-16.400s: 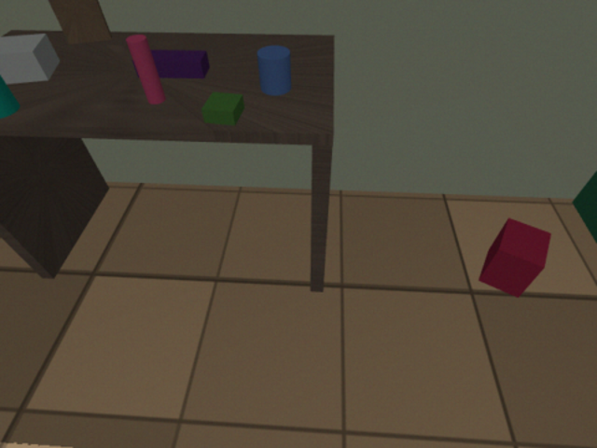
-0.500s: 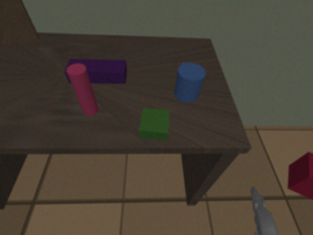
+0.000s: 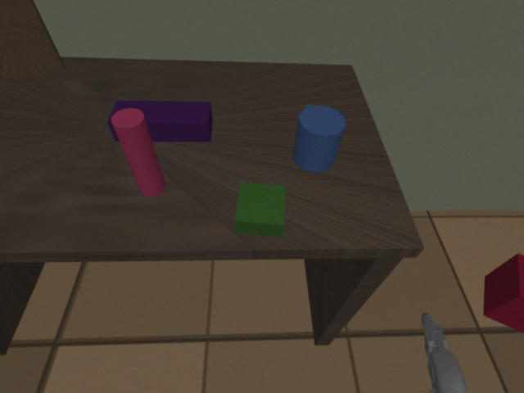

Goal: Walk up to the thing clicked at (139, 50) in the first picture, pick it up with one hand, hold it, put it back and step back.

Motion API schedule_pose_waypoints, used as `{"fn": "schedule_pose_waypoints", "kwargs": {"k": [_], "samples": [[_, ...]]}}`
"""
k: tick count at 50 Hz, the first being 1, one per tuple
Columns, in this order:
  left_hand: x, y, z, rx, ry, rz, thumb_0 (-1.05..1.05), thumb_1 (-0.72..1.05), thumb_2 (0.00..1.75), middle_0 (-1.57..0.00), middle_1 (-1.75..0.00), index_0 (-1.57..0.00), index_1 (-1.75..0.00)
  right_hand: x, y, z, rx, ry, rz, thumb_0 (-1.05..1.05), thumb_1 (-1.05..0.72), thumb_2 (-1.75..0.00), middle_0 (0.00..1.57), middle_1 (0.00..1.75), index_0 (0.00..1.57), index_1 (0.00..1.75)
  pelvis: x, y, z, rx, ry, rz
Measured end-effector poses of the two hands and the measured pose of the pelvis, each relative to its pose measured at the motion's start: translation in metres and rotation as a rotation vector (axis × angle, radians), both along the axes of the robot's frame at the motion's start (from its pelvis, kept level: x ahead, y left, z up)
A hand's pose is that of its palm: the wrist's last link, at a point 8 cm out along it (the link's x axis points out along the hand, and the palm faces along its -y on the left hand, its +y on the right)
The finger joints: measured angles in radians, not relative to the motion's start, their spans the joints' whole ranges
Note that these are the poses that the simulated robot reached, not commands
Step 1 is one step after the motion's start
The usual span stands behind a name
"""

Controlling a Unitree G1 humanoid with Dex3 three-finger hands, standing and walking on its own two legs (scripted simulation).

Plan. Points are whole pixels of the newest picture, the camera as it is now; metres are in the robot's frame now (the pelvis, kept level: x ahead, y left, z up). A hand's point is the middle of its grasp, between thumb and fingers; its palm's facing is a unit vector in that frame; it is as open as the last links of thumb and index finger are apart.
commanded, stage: go down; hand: left
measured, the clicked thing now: (141, 156) +0.47 +0.20 +0.09
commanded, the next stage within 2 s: approach in 0.06 s
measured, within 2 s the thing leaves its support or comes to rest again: neither
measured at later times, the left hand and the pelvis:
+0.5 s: hand (18, 175) +0.40 +0.35 +0.12, palm faces +0.13 -0.99 +0.02, open 17.7 cm; pelvis -0.01 +0.00 -0.01, yaw +0 degrees
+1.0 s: hand (124, 176) +0.45 +0.23 +0.06, palm faces +0.15 -0.99 +0.02, open 17.6 cm; pelvis -0.02 -0.01 -0.03, yaw -1 degrees
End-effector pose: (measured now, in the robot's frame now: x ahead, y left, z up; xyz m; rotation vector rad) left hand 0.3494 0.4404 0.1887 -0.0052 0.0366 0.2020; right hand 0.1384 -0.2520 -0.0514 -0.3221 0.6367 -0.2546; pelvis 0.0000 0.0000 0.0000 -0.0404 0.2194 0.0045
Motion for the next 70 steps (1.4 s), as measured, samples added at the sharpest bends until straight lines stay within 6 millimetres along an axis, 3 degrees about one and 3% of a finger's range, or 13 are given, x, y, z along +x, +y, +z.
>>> {"fn": "schedule_pose_waypoints", "kwargs": {"k": [12, 19, 24, 35, 42, 70], "samples": [[-0.004, 0.004, -0.006, 0.004, 0.008, 0.005, -0.02, -0.56, 0.09, -0.04, -0.07, -0.04, -0.08, 0.004, 0.0, 0.001, -0.008, -0.009, 0.011, -0.01, 0.53, -0.05, 0.06, 0.05, 0.06, 0.05, -0.001, 0.0, -0.002, -0.001, 0.002, 0.005], [0.005, -0.008, -0.028, -0.003, 0.031, -0.02, -0.02, -0.58, 0.08, -0.04, -0.06, -0.03, -0.08, 0.003, 0.01, -0.007, 0.014, 0.012, 0.044, -0.01, 0.54, -0.05, 0.06, 0.05, 0.06, 0.05, -0.003, -0.001, -0.006, -0.002, 0.02, 0.011], [0.023, -0.035, -0.061, -0.023, 0.053, -0.062, -0.02, -0.6, 0.08, -0.04, -0.06, -0.03, -0.08, 0.002, 0.012, -0.014, 0.026, 0.024, 0.059, -0.01, 0.54, -0.05, 0.06, 0.05, 0.06, 0.05, -0.006, -0.001, -0.012, -0.004, 0.041, 0.01], [0.073, -0.12, -0.131, -0.06, 0.039, -0.136, -0.02, -0.61, 0.07, -0.06, -0.07, -0.05, -0.08, -0.013, -0.005, -0.009, 0.005, 0.025, 0.021, -0.01, 0.54, -0.05, 0.06, 0.05, 0.06, 0.05, -0.012, -0.003, -0.028, -0.007, 0.081, -0.016], [0.077, -0.137, -0.131, -0.036, -0.012, -0.077, -0.02, -0.6, 0.05, -0.06, -0.06, -0.06, -0.07, -0.028, -0.01, -0.018, 0.027, 0.074, 0.008, -0.01, 0.53, -0.05, 0.06, 0.05, 0.06, 0.05, -0.016, -0.004, -0.034, -0.006, 0.093, -0.025], [0.084, -0.194, -0.124, -0.015, 0.0, -0.068, -0.02, -0.56, 0.0, -0.07, -0.02, -0.08, -0.01, -0.028, -0.019, -0.007, 0.058, 0.028, -0.023, -0.01, 0.53, -0.05, 0.06, 0.05, 0.06, 0.05, -0.02, -0.01, -0.033, 0.01, 0.066, -0.03]]}}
